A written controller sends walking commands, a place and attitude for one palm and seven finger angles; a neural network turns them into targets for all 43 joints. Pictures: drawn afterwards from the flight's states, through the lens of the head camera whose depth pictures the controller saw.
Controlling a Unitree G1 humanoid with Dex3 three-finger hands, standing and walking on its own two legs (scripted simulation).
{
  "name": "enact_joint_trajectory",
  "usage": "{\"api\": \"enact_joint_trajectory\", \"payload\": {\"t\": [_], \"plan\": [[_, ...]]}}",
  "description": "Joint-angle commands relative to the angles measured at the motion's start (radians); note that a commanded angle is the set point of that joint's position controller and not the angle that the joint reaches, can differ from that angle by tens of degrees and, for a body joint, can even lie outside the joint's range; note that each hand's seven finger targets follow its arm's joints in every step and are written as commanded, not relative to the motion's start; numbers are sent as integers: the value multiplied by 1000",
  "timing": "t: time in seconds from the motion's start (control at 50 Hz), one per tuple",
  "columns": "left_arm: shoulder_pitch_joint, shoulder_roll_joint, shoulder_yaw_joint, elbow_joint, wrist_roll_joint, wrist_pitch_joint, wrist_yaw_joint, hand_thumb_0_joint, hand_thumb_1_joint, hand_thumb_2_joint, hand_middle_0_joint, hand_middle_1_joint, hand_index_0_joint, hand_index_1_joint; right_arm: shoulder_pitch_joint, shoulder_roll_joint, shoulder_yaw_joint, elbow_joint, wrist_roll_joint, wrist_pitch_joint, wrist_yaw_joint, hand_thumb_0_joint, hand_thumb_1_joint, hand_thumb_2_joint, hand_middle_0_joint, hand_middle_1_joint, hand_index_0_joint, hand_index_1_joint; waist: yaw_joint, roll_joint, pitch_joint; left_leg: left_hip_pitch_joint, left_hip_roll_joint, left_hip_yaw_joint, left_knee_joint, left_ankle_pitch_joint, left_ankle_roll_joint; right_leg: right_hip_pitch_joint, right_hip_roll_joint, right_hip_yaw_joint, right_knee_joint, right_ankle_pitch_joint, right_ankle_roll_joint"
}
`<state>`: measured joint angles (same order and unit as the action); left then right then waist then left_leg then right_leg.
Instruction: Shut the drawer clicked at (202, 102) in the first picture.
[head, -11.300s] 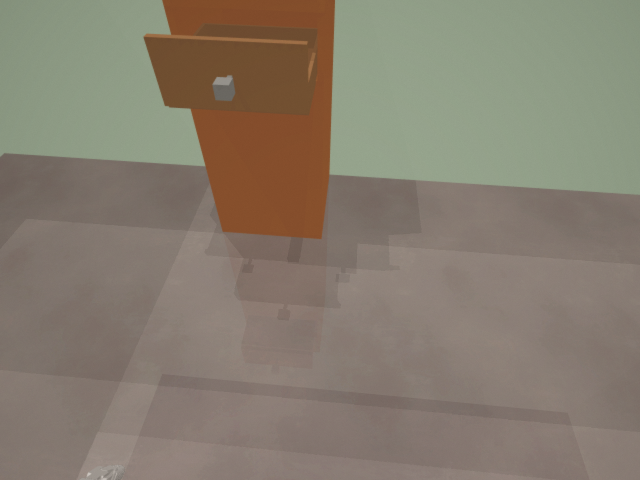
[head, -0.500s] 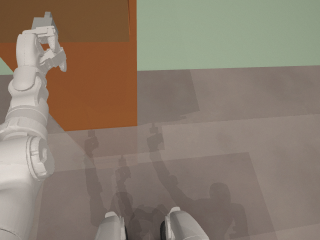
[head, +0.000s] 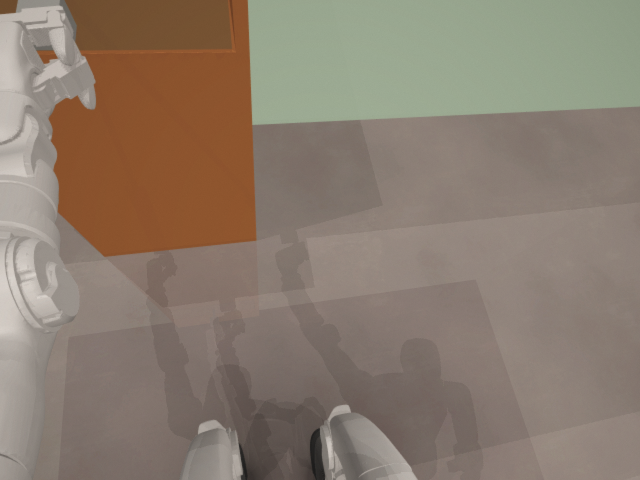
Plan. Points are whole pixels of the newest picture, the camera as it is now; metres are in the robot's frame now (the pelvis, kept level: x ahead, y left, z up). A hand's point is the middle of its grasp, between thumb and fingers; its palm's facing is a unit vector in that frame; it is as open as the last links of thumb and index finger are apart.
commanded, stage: push the drawer shut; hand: left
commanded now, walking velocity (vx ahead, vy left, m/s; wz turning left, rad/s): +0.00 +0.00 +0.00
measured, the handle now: (49, 9) +0.66 +0.21 +0.10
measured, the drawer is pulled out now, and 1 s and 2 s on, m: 0.00 0.00 0.00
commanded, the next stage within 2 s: pull the fist back off the drawer in 0.32 s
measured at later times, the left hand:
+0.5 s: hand (73, 64) +0.58 +0.18 +0.10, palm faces +0.02 -1.00 -0.02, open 3.4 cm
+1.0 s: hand (86, 69) +0.57 +0.17 +0.10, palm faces +0.04 -1.00 -0.02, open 3.4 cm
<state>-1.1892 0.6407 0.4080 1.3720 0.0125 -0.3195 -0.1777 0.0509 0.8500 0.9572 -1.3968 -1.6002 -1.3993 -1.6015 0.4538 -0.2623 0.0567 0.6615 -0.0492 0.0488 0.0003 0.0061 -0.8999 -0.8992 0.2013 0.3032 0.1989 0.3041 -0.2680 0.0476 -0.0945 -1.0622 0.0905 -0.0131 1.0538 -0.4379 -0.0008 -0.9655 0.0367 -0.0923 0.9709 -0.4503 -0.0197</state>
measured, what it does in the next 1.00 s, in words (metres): stands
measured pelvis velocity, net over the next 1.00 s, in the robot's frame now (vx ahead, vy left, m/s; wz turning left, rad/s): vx -0.02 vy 0.01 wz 0.00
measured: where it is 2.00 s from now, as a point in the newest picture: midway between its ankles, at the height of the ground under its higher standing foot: outside the picture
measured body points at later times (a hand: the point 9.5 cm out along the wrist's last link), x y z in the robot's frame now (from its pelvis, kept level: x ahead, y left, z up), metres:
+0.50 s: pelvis -0.03 +0.01 -0.01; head +0.15 +0.05 +0.40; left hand +0.57 +0.24 +0.10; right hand -0.10 -0.24 -0.10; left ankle +0.02 +0.12 -0.66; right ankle +0.00 -0.11 -0.66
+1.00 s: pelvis -0.02 +0.01 -0.01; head +0.15 +0.04 +0.41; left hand +0.56 +0.23 +0.10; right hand -0.08 -0.24 -0.10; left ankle +0.02 +0.12 -0.66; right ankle +0.00 -0.11 -0.66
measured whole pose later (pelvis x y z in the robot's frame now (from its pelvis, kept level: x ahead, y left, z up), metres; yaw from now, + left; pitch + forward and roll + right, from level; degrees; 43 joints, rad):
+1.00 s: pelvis -0.02 +0.01 -0.01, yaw +0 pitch +26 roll -5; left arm -1.23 0.62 0.37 1.31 0.02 -0.27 -0.11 0.05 0.86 0.95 -1.40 -1.60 -1.40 -1.60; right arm 0.47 -0.26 0.07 0.65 -0.06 0.02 0.02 0.01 -0.90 -0.90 0.20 0.30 0.20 0.30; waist -0.28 0.05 -0.09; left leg -1.13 0.08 -0.01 1.09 -0.42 0.02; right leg -1.03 0.02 -0.09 1.00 -0.43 0.00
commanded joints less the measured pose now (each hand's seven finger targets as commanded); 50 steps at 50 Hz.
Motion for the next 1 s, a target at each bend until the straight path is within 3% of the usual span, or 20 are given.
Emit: {"api": "enact_joint_trajectory", "payload": {"t": [0.0, 0.08, 0.14, 0.2, 0.24, 0.32, 0.36, 0.4, 0.46, 0.56, 0.6, 0.64, 0.72, 0.76, 0.78, 0.82, 0.86, 0.88, 0.94, 0.98], "plan": [[-660, 252, -1, -264, -16, -75, 20, 0, 900, 900, -1400, -1600, -1400, -1600, 241, -200, -65, -10, -4, -9, -15, 0, -900, -900, 200, 300, 200, 300, -68, 216, -530, 489, -43, -52, -44, 401, 44, 90, 32, 62, -122, 320, 12], [-690, 283, 5, -226, -20, -63, 17, 0, 900, 900, -1400, -1600, -1400, -1600, 245, -208, -54, -8, -5, -18, -19, 0, -900, -900, 200, 300, 200, 300, -85, 207, -499, 440, -41, -55, -39, 343, 49, 75, 34, 63, -126, 265, 12], [-717, 248, -38, -225, -21, -57, 14, 0, 900, 900, -1400, -1600, -1400, -1600, 240, -210, -51, -10, -2, -28, -23, 0, -900, -900, 200, 300, 200, 300, -102, 241, -492, 464, -35, -65, -41, 310, 47, 15, 33, 55, -127, 216, 11], [-728, 294, -18, -216, -20, -53, 15, 0, 900, 900, -1400, -1600, -1400, -1600, 246, -219, -44, -10, -3, -38, -28, 0, -900, -900, 200, 300, 200, 300, -105, 246, -516, 457, -32, -69, -35, 301, 48, 8, 32, 53, -119, 204, 11], [-732, 257, -50, -197, -24, -40, 12, 0, 900, 900, -1400, -1600, -1400, -1600, 237, -221, -40, -9, -1, -46, -30, 0, -900, -900, 200, 300, 200, 300, -119, 249, -469, 437, -28, -73, -46, 240, 47, -26, 31, 49, -125, 160, 13], [-782, 250, -65, -250, -21, -47, 21, 0, 900, 900, -1400, -1600, -1400, -1600, 248, -226, -40, -2, -6, -64, -34, 0, -900, -900, 200, 300, 200, 300, -122, 306, -529, 506, -21, -94, -55, 249, 41, -61, 29, 39, -111, 154, 8], [-766, 235, -72, -215, -20, -36, 32, 0, 900, 900, -1400, -1600, -1400, -1600, 245, -231, -37, 2, -4, -71, -35, 0, -900, -900, 200, 300, 200, 300, -129, 287, -485, 487, -19, -99, -65, 201, 41, -89, 28, 36, -117, 123, 10], [-786, 224, -77, -238, -19, -38, 42, 0, 900, 900, -1400, -1600, -1400, -1600, 247, -234, -38, 5, -7, -78, -35, 0, -900, -900, 200, 300, 200, 300, -134, 293, -498, 505, -18, -106, -75, 197, 40, -96, 26, 31, -116, 121, 10], [-779, 263, -53, -226, -9, -34, 47, 0, 900, 900, -1400, -1600, -1400, -1600, 258, -233, -35, 2, -10, -81, -32, 0, -900, -900, 200, 300, 200, 300, -121, 282, -512, 483, -25, -101, -70, 199, 40, -65, 27, 31, -114, 125, 7], [-780, 219, -73, -222, 1, -32, 56, 0, 900, 900, -1400, -1600, -1400, -1600, 256, -233, -39, -5, -14, -77, -22, 0, -900, -900, 200, 300, 200, 300, -121, 277, -475, 486, -27, -120, -84, 153, 34, -109, 25, 21, -107, 99, 2], [-780, 239, -48, -230, 4, -37, 65, 0, 900, 900, -1400, -1600, -1400, -1600, 260, -237, -43, -6, -18, -76, -18, 0, -900, -900, 200, 300, 200, 300, -113, 286, -495, 507, -28, -127, -83, 163, 32, -115, 25, 19, -100, 102, -1], [-787, 216, -63, -246, 9, -36, 67, 0, 900, 900, -1400, -1600, -1400, -1600, 260, -234, -46, -6, -20, -73, -15, 0, -900, -900, 200, 300, 200, 300, -114, 288, -502, 518, -29, -132, -81, 168, 31, -126, 22, 17, -96, 107, -1], [-760, 185, -59, -266, 9, -35, 73, 0, 900, 900, -1400, -1600, -1400, -1600, 263, -230, -56, -6, -24, -66, -2, 0, -900, -900, 200, 300, 200, 300, -96, 296, -527, 557, -30, -137, -76, 216, 26, -123, 22, 13, -91, 130, -4], [-719, 200, -44, -246, 10, -25, 73, 0, 900, 900, -1400, -1600, -1400, -1600, 264, -231, -57, -7, -21, -58, 1, 0, -900, -900, 200, 300, 200, 300, -88, 259, -515, 536, -30, -130, -78, 213, 28, -101, 25, 13, -95, 128, -4], [-719, 187, -52, -260, 11, -28, 73, 0, 900, 900, -1400, -1600, -1400, -1600, 264, -229, -58, -10, -22, -56, 2, 0, -900, -900, 200, 300, 200, 300, -82, 279, -526, 549, -32, -133, -79, 226, 26, -102, 24, 13, -91, 132, -6], [-692, 160, -66, -248, 11, -21, 73, 0, 900, 900, -1400, -1600, -1400, -1600, 257, -226, -60, -11, -19, -51, 5, 0, -900, -900, 200, 300, 200, 300, -81, 261, -493, 541, -31, -132, -83, 210, 24, -110, 23, 11, -94, 126, -5], [-665, 137, -71, -285, 2, -24, 73, 0, 900, 900, -1400, -1600, -1400, -1600, 252, -223, -65, -17, -18, -47, 9, 0, -900, -900, 200, 300, 200, 300, -69, 263, -522, 564, -34, -124, -84, 241, 26, -85, 25, 13, -101, 142, -5], [-646, 167, -36, -295, -1, -30, 73, 0, 900, 900, -1400, -1600, -1400, -1600, 256, -224, -66, -16, -21, -46, 9, 0, -900, -900, 200, 300, 200, 300, -56, 255, -549, 575, -34, -121, -79, 278, 27, -61, 26, 13, -96, 162, -7], [-562, 161, -30, -309, -14, -32, 62, 0, 900, 900, -1400, -1600, -1400, -1600, 247, -216, -70, -28, -12, -33, 12, 0, -900, -900, 200, 300, 200, 300, -32, 223, -547, 561, -38, -94, -81, 324, 30, 9, 30, 21, -113, 200, -3], [-500, 135, -31, -324, -24, -37, 56, 0, 900, 900, -1400, -1600, -1400, -1600, 240, -210, -73, -34, -10, -27, 16, 0, -900, -900, 200, 300, 200, 300, -14, 235, -553, 579, -40, -84, -85, 361, 30, 30, 34, 22, -116, 227, -6]]}}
